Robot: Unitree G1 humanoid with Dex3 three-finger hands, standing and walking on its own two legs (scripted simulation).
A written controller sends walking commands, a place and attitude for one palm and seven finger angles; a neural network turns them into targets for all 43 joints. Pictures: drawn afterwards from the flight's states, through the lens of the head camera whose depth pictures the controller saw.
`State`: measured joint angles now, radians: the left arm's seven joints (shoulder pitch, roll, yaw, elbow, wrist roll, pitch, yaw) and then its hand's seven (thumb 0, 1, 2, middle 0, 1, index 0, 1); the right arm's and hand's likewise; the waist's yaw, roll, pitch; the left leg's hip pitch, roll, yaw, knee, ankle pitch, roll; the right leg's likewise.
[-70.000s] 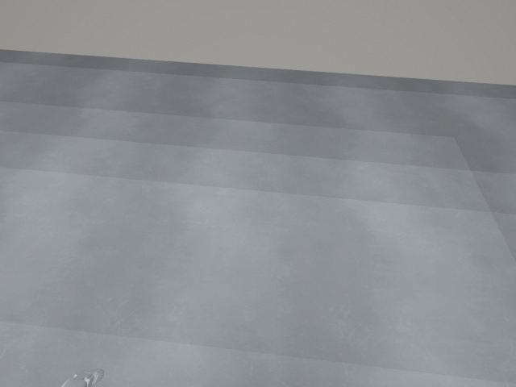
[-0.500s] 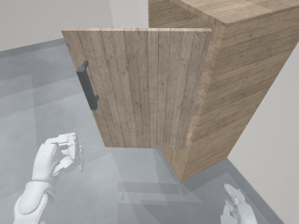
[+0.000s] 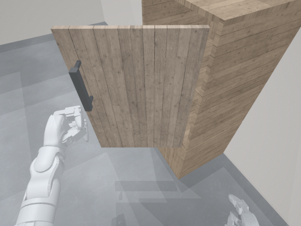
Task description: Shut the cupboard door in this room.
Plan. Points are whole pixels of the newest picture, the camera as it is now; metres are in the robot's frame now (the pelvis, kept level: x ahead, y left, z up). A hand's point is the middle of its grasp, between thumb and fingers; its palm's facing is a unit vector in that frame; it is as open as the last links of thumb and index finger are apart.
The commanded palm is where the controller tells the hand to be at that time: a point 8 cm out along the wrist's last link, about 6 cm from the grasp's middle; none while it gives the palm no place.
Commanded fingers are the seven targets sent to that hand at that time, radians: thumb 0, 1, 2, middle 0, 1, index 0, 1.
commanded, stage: bring the fist close to the handle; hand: left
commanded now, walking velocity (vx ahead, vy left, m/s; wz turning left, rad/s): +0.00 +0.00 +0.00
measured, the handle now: (83, 87) +0.48 +0.24 +0.10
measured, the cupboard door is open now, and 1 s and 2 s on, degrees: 61 61 46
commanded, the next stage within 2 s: push the door shut along its arc in 0.76 s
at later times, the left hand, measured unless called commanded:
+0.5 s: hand (89, 105) +0.40 +0.20 +0.10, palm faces +0.06 -1.00 -0.02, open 3.1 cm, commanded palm +0.36 +0.25 +0.10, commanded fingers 0.00 0.90 0.90 -1.30 -1.50 -1.30 -1.50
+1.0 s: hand (87, 107) +0.40 +0.21 +0.10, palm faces +0.05 -1.00 -0.02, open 3.1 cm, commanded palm +0.38 +0.25 +0.10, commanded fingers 0.00 0.90 0.90 -1.30 -1.50 -1.30 -1.50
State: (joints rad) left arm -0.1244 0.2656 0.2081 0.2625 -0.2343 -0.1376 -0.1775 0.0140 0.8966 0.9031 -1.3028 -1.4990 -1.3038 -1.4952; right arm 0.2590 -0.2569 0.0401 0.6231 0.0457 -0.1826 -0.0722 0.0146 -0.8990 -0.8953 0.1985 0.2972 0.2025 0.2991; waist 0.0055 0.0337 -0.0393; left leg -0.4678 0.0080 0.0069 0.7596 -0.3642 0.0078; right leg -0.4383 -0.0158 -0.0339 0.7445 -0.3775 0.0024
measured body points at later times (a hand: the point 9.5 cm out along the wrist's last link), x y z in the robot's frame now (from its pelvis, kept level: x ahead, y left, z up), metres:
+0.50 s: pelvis +0.00 +0.00 +0.00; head +0.04 +0.00 +0.45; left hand +0.40 +0.25 +0.10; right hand +0.09 -0.26 -0.11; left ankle +0.02 +0.11 -0.71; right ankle +0.00 -0.12 -0.71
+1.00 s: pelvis +0.00 +0.00 +0.00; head +0.03 +0.00 +0.45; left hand +0.39 +0.26 +0.10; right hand +0.11 -0.25 -0.11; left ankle +0.02 +0.11 -0.71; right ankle +0.00 -0.12 -0.71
